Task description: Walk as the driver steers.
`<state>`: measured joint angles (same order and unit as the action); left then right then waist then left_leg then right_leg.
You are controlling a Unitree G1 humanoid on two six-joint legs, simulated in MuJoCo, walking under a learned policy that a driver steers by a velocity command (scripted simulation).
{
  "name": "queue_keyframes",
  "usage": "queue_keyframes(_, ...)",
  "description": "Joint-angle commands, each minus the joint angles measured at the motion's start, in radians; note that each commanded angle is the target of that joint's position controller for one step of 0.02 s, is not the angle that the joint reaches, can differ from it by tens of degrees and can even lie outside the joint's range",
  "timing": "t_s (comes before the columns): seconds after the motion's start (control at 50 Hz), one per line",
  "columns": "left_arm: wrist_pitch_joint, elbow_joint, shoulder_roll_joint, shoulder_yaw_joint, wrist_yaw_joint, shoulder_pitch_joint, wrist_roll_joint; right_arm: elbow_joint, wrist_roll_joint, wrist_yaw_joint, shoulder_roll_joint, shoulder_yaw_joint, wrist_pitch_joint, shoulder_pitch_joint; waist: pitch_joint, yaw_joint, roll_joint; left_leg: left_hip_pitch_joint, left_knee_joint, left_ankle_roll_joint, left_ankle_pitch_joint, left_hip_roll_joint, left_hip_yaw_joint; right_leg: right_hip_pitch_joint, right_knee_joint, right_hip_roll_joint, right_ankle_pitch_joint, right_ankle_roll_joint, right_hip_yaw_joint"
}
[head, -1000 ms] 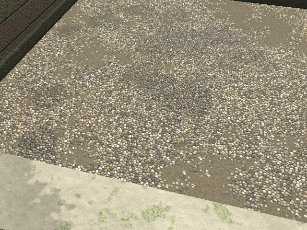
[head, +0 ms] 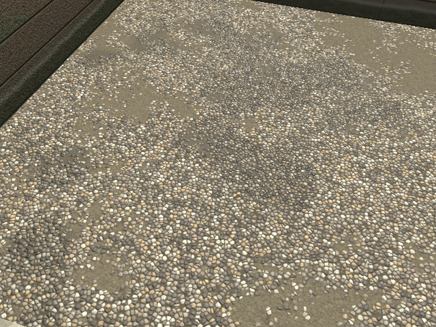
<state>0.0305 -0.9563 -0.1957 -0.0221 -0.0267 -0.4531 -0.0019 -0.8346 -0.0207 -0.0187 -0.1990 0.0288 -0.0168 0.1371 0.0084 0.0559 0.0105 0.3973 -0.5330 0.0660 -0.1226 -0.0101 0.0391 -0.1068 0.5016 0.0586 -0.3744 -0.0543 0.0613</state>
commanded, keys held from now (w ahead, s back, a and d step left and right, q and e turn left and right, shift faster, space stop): w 1.00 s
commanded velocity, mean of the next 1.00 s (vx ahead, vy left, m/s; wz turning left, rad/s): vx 0.50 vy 0.00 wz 0.00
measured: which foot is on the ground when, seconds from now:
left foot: down 0.00-1.00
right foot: down 0.00-0.02, up 0.04-0.34, down 0.36-1.00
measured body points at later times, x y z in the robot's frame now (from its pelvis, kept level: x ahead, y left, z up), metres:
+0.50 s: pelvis +0.06 -0.01 +0.01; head +0.05 -0.02 +0.45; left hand +0.22 +0.20 -0.09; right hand +0.23 -0.25 -0.10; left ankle +0.11 +0.09 -0.72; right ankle +0.07 -0.09 -0.73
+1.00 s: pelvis +0.12 +0.01 +0.00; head +0.11 +0.01 +0.45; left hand +0.31 +0.21 -0.09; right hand +0.30 -0.21 -0.09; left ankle +0.12 +0.09 -0.73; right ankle +0.08 -0.09 -0.73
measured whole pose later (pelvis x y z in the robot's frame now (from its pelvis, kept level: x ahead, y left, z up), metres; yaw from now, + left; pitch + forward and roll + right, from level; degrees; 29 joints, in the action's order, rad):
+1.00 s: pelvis +0.12 +0.01 +0.00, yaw -1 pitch -3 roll +0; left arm -0.06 -0.61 -0.19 0.05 0.00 -0.14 0.02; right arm -0.63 -0.01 -0.01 -0.18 -0.05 0.07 0.12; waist 0.01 -0.01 0.00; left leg 0.24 -0.63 0.05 -0.34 0.05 0.00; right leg -0.17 0.61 0.05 -0.40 -0.04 -0.01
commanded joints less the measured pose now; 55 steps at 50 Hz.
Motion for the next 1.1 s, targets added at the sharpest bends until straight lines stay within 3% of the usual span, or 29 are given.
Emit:
queue_keyframes(0.02,-0.010,0.082,-0.087,-0.009,-0.009,0.001,-0.038,-0.036,-0.012,-0.012,-0.198,0.053,-0.036,0.453,-0.207,-0.198,0.125,-0.529,0.110,0.113,0.198,-0.262,-0.327,-0.258,0.586,-0.050,0.246,-0.035,-0.013)
queue_keyframes(0.04,-0.020,0.124,-0.075,-0.019,-0.008,-0.011,-0.030,-0.053,0.032,-0.005,-0.250,0.070,-0.017,0.395,-0.173,-0.149,0.290,-0.530,0.199,0.217,0.141,-0.370,-0.552,-0.527,0.757,0.077,-0.192,-0.013,-0.061)
queue_keyframes(0.06,-0.025,0.141,-0.130,-0.030,-0.014,0.069,-0.006,-0.009,0.044,0.002,-0.189,0.055,-0.007,0.283,-0.057,-0.138,0.144,-0.402,0.204,0.208,0.082,-0.356,-0.485,-0.578,0.816,0.019,-0.136,-0.006,-0.173)
queue_keyframes(0.08,-0.034,0.154,-0.096,-0.027,-0.016,0.123,0.000,0.041,0.025,0.003,-0.115,0.024,-0.010,0.152,0.008,-0.088,0.057,-0.227,0.208,0.198,0.295,-0.335,-0.344,-0.507,0.794,0.004,-0.087,0.024,-0.184)
queue_keyframes(0.1,-0.044,0.157,-0.079,-0.025,-0.019,0.107,0.000,0.054,0.009,0.006,-0.100,0.014,-0.018,0.109,-0.003,-0.049,0.036,-0.149,0.221,0.170,0.383,-0.287,-0.270,-0.427,0.727,-0.014,-0.061,0.046,-0.183)
queue_keyframes(0.14,-0.076,0.170,-0.084,-0.028,-0.017,0.092,0.021,0.064,0.005,0.009,-0.109,0.009,-0.044,0.080,-0.038,-0.008,0.088,-0.067,0.220,0.147,0.485,-0.225,-0.165,-0.306,0.635,-0.011,-0.001,0.072,-0.145)
queue_keyframes(0.2,-0.099,0.196,-0.068,-0.017,-0.008,0.123,0.030,0.064,0.019,0.020,-0.129,0.007,-0.061,0.098,-0.068,0.012,0.072,-0.067,0.202,0.132,0.428,-0.191,-0.116,-0.249,0.462,-0.024,0.064,0.077,-0.111)
queue_keyframes(0.22,-0.106,0.239,-0.056,-0.006,-0.008,0.213,0.033,0.082,0.026,0.016,-0.126,0.000,-0.055,0.059,-0.062,0.002,0.077,-0.054,0.217,0.109,0.446,-0.168,-0.103,-0.208,0.351,-0.024,0.101,0.074,-0.107)
queue_keyframes(0.26,-0.117,0.264,-0.049,0.010,0.002,0.243,0.047,0.090,0.023,0.011,-0.148,0.000,-0.035,0.057,-0.085,-0.018,0.111,-0.103,0.210,0.110,0.407,-0.180,-0.127,-0.180,0.287,-0.014,0.075,0.071,-0.070)
queue_keyframes(0.28,-0.119,0.276,-0.051,0.016,0.006,0.254,0.044,0.098,0.020,0.009,-0.155,0.001,-0.022,0.061,-0.092,-0.026,0.109,-0.127,0.209,0.111,0.337,-0.190,-0.148,-0.179,0.255,-0.022,0.055,0.066,-0.066)
queue_keyframes(0.32,-0.119,0.305,-0.047,0.028,0.011,0.289,0.039,0.116,0.019,0.009,-0.154,-0.001,-0.001,0.045,-0.085,-0.032,0.075,-0.130,0.208,0.092,0.118,-0.196,-0.188,-0.140,0.138,-0.035,0.087,0.046,-0.061)
queue_keyframes(0.36,-0.114,0.310,-0.023,0.045,0.016,0.259,0.056,0.136,0.032,0.005,-0.138,-0.010,0.020,0.007,-0.085,-0.008,0.030,-0.045,0.166,0.041,-0.069,-0.165,-0.200,0.005,0.008,-0.040,0.113,0.012,-0.074)
queue_keyframes(0.38,-0.108,0.318,-0.033,0.050,0.016,0.220,0.066,0.149,0.035,0.002,-0.106,-0.019,0.029,0.007,-0.102,0.002,-0.052,0.012,0.064,0.015,-0.133,-0.118,-0.158,0.085,-0.031,-0.126,0.118,-0.015,-0.181)
queue_keyframes(0.4,-0.111,0.315,-0.138,0.018,0.019,0.259,0.009,0.194,0.030,0.002,-0.062,-0.038,0.032,-0.018,-0.054,-0.024,-0.231,0.107,0.018,-0.038,-0.227,0.015,-0.030,0.039,-0.134,-0.200,0.040,-0.060,-0.341)
queue_keyframes(0.42,-0.113,0.325,-0.164,0.006,0.023,0.245,-0.008,0.213,0.015,-0.006,-0.118,-0.031,0.034,-0.087,0.024,0.038,-0.236,0.180,-0.015,-0.058,-0.275,0.031,-0.029,-0.002,-0.222,-0.267,-0.007,-0.090,-0.473)
queue_keyframes(0.44,-0.110,0.335,-0.152,0.012,0.022,0.259,0.002,0.222,0.021,-0.006,-0.136,-0.025,0.032,-0.109,0.049,0.031,-0.202,0.196,-0.026,-0.068,-0.268,0.027,-0.060,0.002,-0.236,-0.281,0.036,-0.112,-0.493)
queue_keyframes(0.46,-0.101,0.344,-0.125,0.026,0.017,0.301,0.016,0.217,0.018,-0.001,-0.122,-0.033,0.032,-0.105,0.062,0.001,-0.155,0.159,-0.038,-0.075,-0.229,0.016,-0.071,-0.019,-0.218,-0.273,0.218,-0.117,-0.454)
queue_keyframes(0.5,-0.084,0.368,-0.103,0.035,0.017,0.356,0.010,0.211,0.010,0.006,-0.096,-0.040,0.030,-0.056,-0.026,-0.045,-0.142,0.000,0.003,-0.081,-0.153,0.011,-0.058,-0.047,-0.197,-0.228,0.303,-0.091,-0.372)
queue_keyframes(0.56,-0.075,0.402,-0.084,0.043,0.030,0.408,0.000,0.220,-0.003,0.009,-0.082,-0.046,0.037,-0.085,-0.063,-0.063,-0.096,-0.154,0.054,-0.078,-0.082,0.022,-0.047,-0.108,-0.187,-0.165,0.185,-0.054,-0.311)
queue_keyframes(0.64,-0.084,0.427,-0.071,0.050,0.039,0.397,0.016,0.233,0.003,0.014,-0.083,-0.054,0.041,-0.129,-0.044,-0.056,-0.005,-0.195,0.053,-0.050,-0.116,0.003,-0.077,-0.150,-0.163,-0.118,0.038,-0.031,-0.256)
queue_keyframes(0.7,-0.080,0.430,-0.081,0.052,0.048,0.373,0.023,0.241,0.000,0.020,-0.090,-0.056,0.042,-0.131,-0.040,-0.057,0.018,-0.177,0.050,-0.033,-0.141,-0.009,-0.097,-0.134,-0.111,-0.092,0.052,-0.025,-0.210)
queue_keyframes(0.72,-0.081,0.441,-0.064,0.060,0.049,0.382,0.027,0.258,0.002,0.025,-0.061,-0.066,0.043,-0.150,-0.042,-0.058,0.029,-0.190,0.052,-0.032,-0.121,-0.012,-0.108,-0.145,-0.089,-0.086,0.076,-0.012,-0.188)
queue_keyframes(0.74,-0.081,0.445,-0.060,0.061,0.049,0.382,0.029,0.261,0.005,0.028,-0.067,-0.065,0.043,-0.152,-0.041,-0.055,0.038,-0.188,0.055,-0.028,-0.124,-0.016,-0.120,-0.144,-0.074,-0.076,0.077,-0.005,-0.173)
queue_keyframes(0.82,-0.079,0.456,-0.060,0.062,0.048,0.382,0.032,0.276,0.009,0.028,-0.086,-0.061,0.045,-0.145,-0.035,-0.050,0.032,-0.171,0.056,-0.013,-0.093,-0.026,-0.149,-0.123,-0.027,-0.061,0.106,0.006,-0.142)
queue_keyframes(0.86,-0.077,0.439,-0.071,0.054,0.030,0.359,0.026,0.279,0.007,0.014,-0.077,-0.058,0.060,-0.117,-0.055,-0.060,0.003,-0.156,0.034,0.003,-0.036,-0.024,-0.132,-0.068,0.008,-0.062,0.171,-0.004,-0.141)
queue_keyframes(1.0,-0.073,0.430,-0.064,0.051,0.019,0.372,0.022,0.298,0.008,0.007,-0.069,-0.053,0.072,-0.105,-0.066,-0.064,-0.014,-0.162,-0.010,0.007,0.092,-0.016,-0.127,-0.037,0.063,-0.063,0.290,0.004,-0.131)
queue_keyframes(1.02,-0.084,0.449,-0.080,0.048,0.018,0.413,0.018,0.315,-0.002,0.020,-0.069,-0.051,0.070,-0.142,-0.027,-0.079,-0.015,-0.135,-0.059,0.003,0.245,-0.018,-0.091,-0.055,0.084,-0.086,0.488,0.006,-0.149)
queue_keyframes(1.04,-0.088,0.443,-0.086,0.042,0.016,0.403,0.021,0.307,-0.010,0.021,-0.063,-0.050,0.066,-0.109,-0.086,-0.086,-0.023,-0.155,-0.069,0.002,0.279,-0.016,-0.084,-0.022,0.105,-0.092,0.547,0.003,-0.153)
queue_keyframes(1.1,-0.092,0.442,-0.075,0.040,0.010,0.403,0.023,0.299,-0.006,0.018,-0.057,-0.049,0.060,-0.099,-0.146,-0.085,-0.017,-0.178,-0.078,0.002,0.328,-0.017,-0.078,0.006,0.127,-0.088,0.568,0.010,-0.139)
Keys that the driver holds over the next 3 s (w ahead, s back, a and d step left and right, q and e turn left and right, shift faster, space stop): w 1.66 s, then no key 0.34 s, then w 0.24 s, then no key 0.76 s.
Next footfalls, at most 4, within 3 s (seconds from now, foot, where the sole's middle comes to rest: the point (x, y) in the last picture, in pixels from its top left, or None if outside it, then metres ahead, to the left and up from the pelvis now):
0.36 right None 0.11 -0.09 -0.77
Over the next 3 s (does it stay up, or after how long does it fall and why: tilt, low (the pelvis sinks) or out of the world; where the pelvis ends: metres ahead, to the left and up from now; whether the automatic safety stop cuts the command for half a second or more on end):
stays up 0.13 0.02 0.02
